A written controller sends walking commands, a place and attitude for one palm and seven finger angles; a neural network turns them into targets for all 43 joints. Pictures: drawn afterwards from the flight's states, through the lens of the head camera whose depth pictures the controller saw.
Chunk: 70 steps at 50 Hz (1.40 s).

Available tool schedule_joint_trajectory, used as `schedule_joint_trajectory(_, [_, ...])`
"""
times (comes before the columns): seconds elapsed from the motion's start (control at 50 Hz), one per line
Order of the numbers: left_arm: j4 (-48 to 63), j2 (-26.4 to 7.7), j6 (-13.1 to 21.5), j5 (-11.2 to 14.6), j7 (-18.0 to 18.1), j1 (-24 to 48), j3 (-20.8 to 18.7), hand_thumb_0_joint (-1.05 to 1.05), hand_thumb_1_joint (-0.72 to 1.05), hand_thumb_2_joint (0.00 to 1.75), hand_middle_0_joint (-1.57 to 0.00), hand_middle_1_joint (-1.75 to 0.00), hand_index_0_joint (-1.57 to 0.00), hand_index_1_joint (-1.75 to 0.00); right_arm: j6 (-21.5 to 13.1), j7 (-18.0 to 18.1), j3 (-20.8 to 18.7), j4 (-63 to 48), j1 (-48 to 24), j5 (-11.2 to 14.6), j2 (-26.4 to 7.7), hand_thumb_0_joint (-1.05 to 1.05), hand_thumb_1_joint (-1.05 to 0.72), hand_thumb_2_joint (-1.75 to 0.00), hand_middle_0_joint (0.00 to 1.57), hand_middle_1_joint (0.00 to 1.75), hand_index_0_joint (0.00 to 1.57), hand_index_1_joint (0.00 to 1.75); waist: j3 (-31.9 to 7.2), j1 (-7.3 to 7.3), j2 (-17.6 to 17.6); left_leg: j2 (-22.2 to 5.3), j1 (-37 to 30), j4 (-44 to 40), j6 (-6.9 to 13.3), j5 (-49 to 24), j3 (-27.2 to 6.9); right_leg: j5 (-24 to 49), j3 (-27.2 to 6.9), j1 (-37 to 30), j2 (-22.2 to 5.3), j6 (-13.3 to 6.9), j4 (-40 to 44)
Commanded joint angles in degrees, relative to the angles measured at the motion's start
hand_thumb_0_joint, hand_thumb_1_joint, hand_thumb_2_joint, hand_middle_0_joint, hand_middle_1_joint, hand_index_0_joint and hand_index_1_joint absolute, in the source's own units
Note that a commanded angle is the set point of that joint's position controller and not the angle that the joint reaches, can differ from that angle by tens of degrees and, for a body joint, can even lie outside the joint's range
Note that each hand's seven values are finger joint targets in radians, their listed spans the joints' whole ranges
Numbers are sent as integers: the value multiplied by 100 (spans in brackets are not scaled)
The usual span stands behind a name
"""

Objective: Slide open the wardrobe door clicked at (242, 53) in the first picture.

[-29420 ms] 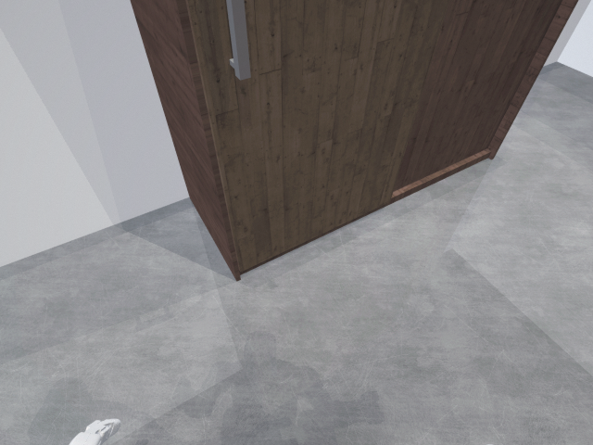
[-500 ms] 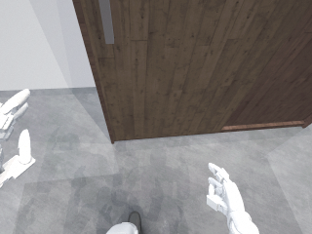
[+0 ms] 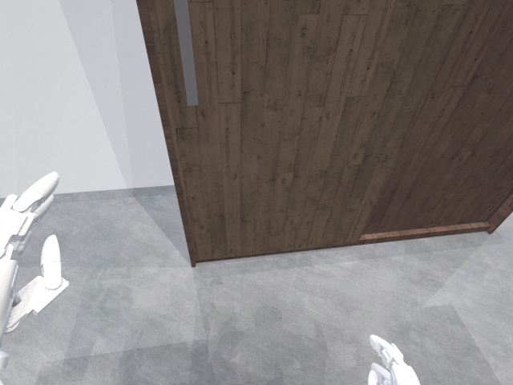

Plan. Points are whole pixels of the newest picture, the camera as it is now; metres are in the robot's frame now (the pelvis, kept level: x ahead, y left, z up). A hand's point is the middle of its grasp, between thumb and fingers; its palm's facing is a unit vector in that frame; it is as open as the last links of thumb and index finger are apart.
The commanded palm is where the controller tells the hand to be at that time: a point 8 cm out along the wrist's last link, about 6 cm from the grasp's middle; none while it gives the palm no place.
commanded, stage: stop stepping back and stand still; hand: left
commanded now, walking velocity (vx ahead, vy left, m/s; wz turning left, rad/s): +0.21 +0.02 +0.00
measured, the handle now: (186, 46) +0.76 +0.20 +0.21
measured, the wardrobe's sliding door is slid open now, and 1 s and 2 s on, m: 0.00 0.00 0.00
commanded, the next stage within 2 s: let the arm hang, fingers relaxed in 0.90 s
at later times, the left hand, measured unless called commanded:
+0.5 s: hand out of the picture +0.16 +0.30 +0.18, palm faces +0.48 -0.77 -0.41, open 7.5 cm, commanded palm +0.10 +0.32 +0.17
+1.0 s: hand (16, 296) +0.18 +0.28 +0.15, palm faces +0.41 -0.79 -0.46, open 7.4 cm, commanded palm none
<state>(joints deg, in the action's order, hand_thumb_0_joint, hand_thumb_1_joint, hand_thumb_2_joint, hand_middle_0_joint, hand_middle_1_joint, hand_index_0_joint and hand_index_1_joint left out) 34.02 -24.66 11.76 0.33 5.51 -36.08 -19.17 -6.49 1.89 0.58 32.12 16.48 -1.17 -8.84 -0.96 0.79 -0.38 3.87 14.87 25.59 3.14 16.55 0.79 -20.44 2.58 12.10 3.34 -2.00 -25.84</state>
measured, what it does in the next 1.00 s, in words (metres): steps on the spot: left foot, then right foot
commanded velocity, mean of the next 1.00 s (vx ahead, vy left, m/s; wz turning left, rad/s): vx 0.02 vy -0.01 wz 0.00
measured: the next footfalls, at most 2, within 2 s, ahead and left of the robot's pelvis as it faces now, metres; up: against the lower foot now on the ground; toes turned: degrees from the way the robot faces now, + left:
left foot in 0.34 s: +0.02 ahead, +0.13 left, +0.00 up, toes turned +4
right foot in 0.64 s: +0.07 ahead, -0.07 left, +0.00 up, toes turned +0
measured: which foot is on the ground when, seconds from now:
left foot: down 0.00-0.02, up 0.04-0.32, down 0.34-1.00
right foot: down 0.00-0.34, up 0.36-0.62, down 0.64-1.00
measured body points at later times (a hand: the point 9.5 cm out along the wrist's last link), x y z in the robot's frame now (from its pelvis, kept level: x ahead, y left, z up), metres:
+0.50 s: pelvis -0.03 +0.03 +0.00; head -0.04 +0.06 +0.45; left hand +0.13 +0.34 +0.20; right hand +0.14 -0.18 -0.07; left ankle -0.02 +0.13 -0.75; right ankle +0.01 -0.08 -0.69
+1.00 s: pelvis +0.00 +0.02 +0.00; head +0.00 +0.03 +0.45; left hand +0.15 +0.32 +0.18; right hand +0.19 -0.22 -0.07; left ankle -0.02 +0.13 -0.74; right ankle +0.03 -0.07 -0.75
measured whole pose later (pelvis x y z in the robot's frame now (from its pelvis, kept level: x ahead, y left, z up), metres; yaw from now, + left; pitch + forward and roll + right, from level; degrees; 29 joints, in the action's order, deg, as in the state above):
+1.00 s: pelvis +0.00 +0.02 +0.00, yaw +2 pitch +0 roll -1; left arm 30.4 -22.1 9.9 1.9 8.8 -35.3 -20.4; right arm -4.1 4.0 -0.8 32.5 11.0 0.0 -13.2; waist -0.4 -0.9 0.3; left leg -1.2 11.3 26.8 0.4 15.7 2.0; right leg -9.8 4.3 13.2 2.0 -2.2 -22.7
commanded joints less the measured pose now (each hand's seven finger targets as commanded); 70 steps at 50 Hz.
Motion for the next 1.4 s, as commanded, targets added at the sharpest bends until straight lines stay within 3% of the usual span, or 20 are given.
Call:
schedule_joint_trajectory(0.0, [92, -743, 200, 72, 149, 593, -955, 0, 90, 90, -20, -30, -20, -30, -69, 125, -490, -784, -709, 63, -894, 0, -90, -90, 20, 30, 20, 30, 85, -215, -1457, -165, 1899, 2679, -342, 1173, 54, -2744, -2843, 148, -1823, -990, 1650])
schedule_joint_trajectory(0.02, [136, -696, 214, 102, 150, 1097, -822, 0, 90, 90, -20, -30, -20, -30, -20, 105, -489, -624, -762, 59, -961, 0, -90, -90, 20, 30, 20, 30, 157, -111, -1599, -129, 1832, 3944, -409, 905, -14, -2712, -3351, 826, -2376, -1235, 1971])
schedule_joint_trajectory(0.1, [-56, -283, 302, 46, 240, 1419, -279, 0, 90, 90, -20, -30, -20, -30, -5, 120, -231, -484, -978, -18, -787, 0, -90, -90, 20, 30, 20, 30, -63, -53, 146, -457, 1796, 3455, -341, 422, 124, -1831, -1936, 467, -1751, -859, 1674])
schedule_joint_trajectory(0.2, [755, -482, 379, -75, 445, 1318, -312, 0, 90, 90, -20, -30, -20, -30, -245, 222, -288, -610, -1061, 4, -886, 0, -90, -90, 20, 30, 20, 30, -320, -234, -1005, -413, 996, 1473, -239, 425, 450, -912, -1494, -164, -1668, -625, 1636])
schedule_joint_trajectory(0.24, [1032, -593, 379, -81, 478, 1118, -479, 0, 90, 90, -20, -30, -20, -30, -248, 242, -326, -639, -912, -32, -844, 0, -90, -90, 20, 30, 20, 30, -372, -205, -921, -261, -143, 817, -171, 696, 505, -2113, -1357, 789, -1526, -578, 1657])
schedule_joint_trajectory(0.28, [1270, -680, 368, -27, 461, 1116, -625, 0, 90, 90, -20, -30, -20, -30, -191, 295, -352, -665, -845, -7, -885, 0, -90, -90, 20, 30, 20, 30, -328, -107, -67, -243, -880, 117, -181, 617, 550, -2079, -937, 1184, -1029, -397, 777])
schedule_joint_trajectory(0.3, [1431, -686, 443, 24, 444, 1265, -672, 0, 90, 90, -20, -30, -20, -30, -203, 310, -364, -728, -753, 7, -976, 0, -90, -90, 20, 30, 20, 30, -222, -43, 820, -703, -1009, -512, 4, 1085, -345, -1662, -695, 1484, -618, -179, -324])
schedule_joint_trajectory(0.32, [1595, -631, 501, 18, 474, 1407, -696, 0, 90, 90, -20, -30, -20, -30, -235, 268, -374, -785, -745, 29, -1100, 0, -90, -90, 20, 30, 20, 30, -45, -74, 2146, -1842, -1003, -1412, 443, 1650, -2203, -1101, -98, 2067, -10, 125, -1845])
schedule_joint_trajectory(0.36, [1246, -981, 557, -55, 456, 1658, -1025, 0, 90, 90, -20, -30, -20, -30, -366, 217, -370, -658, -920, 3, -736, 0, -90, -90, 20, 30, 20, 30, 387, -122, 1680, -2463, -167, -2017, 854, 1773, -2813, -672, -364, 2422, -118, 215, -3726])
schedule_joint_trajectory(0.46, [511, -129, 305, -54, 222, 663, -425, 0, 90, 90, -20, -30, -20, -30, -453, 29, -375, -563, -839, 122, -869, 0, -90, -90, 20, 30, 20, 30, 203, -185, 1029, -1565, 63, -1281, 347, 354, -481, 373, 143, 1416, -350, 282, -2202])
schedule_joint_trajectory(0.58, [982, -540, 184, -56, 211, 1060, -483, 0, 90, 90, -20, -30, -20, -30, -447, 47, -243, -591, -835, 85, -888, 0, -90, -90, 20, 30, 20, 30, -351, -85, 857, -1359, -68, -495, -159, -1462, -495, 935, 372, -345, -67, 350, 440])
schedule_joint_trajectory(0.66, [1110, -1018, 235, -4, 327, 1028, -1024, 0, 90, 90, -20, -30, -20, -30, -395, 81, -158, -759, -939, 41, -795, 0, -90, -90, 20, 30, 20, 30, -705, -130, 764, -827, 671, 70, -482, -1577, -40, 3789, -421, -1604, -702, 77, 168])
schedule_joint_trajectory(0.68, [878, -658, 220, 42, 326, 702, -809, 0, 90, 90, -20, -30, -20, -30, -406, 54, -187, -762, -830, 118, -694, 0, -90, -90, 20, 30, 20, 30, -921, -159, -113, -700, 613, 241, -499, -1071, -52, 3731, -682, -1653, -843, -45, 137])
schedule_joint_trajectory(0.72, [956, -692, 225, 147, 357, 318, -878, 0, 90, 90, -20, -30, -20, -30, -333, 63, -215, -797, -929, 115, -762, 0, -90, -90, 20, 30, 20, 30, -903, -174, -528, -451, 271, 497, -489, -870, -93, 3673, -1150, -1164, -1196, -269, 402])
schedule_joint_trajectory(0.96, [706, -475, 98, 143, 418, 496, -630, 0, 90, 90, -20, -30, -20, -30, -55, 279, -267, -830, -1015, 118, -926, 0, -90, -90, 20, 30, 20, 30, -517, -134, 200, -598, 34, -362, -402, -1216, -84, 2404, -566, -753, -591, 198, 625])
schedule_joint_trajectory(0.98, [-3885, 99, -715, -412, -336, 849, 1494, 0, 90, 90, -20, -30, -20, -30, -169, -341, -442, 637, -1348, 120, -1984, 0, -90, -90, 20, 30, 20, 30, -309, 48, 189, -943, 266, 648, -414, -1913, -372, 2911, -470, 50, -1275, -33, -218])
schedule_joint_trajectory(1.02, [-3933, -113, -1013, -275, -569, 866, 1264, 0, 90, 90, -20, -30, -20, -30, 248, -288, -443, 360, -760, 120, -1986, 0, -90, -90, 20, 30, 20, 30, -415, 11, 377, -1094, -127, 385, -369, -1771, -332, 2168, -650, 585, -1061, 24, -129])
schedule_joint_trajectory(1.12, [-5455, -42, -1053, -265, -622, 1884, 1596, 0, 90, 90, -20, -30, -20, -30, 419, -237, -181, 626, -818, -40, -1806, 0, -90, -90, 20, 30, 20, 30, -167, -30, -871, -1050, 304, 57, -154, -1329, -709, 1340, -678, 521, -957, -33, -187])
schedule_joint_trajectory(1.26, [-7411, 35, -1191, -196, -534, 1999, 1829, 0, 90, 90, -20, -30, -20, -30, 551, -191, 12, 1189, -834, -29, -1505, 0, -90, -90, 20, 30, 20, 30, -160, -209, 446, -895, 263, -513, -128, -472, -602, 630, -851, -52, -897, 60, 224])
schedule_joint_trajectory(1.38, [-8381, 175, -1183, -175, -520, 1870, 1790, 0, 90, 90, -20, -30, -20, -30, 643, -140, -68, 1785, -219, -32, -1229, 0, -90, -90, 20, 30, 20, 30, 134, -131, 764, -788, 417, -621, -94, 823, -518, -279, -985, 79, -945, -31, 729])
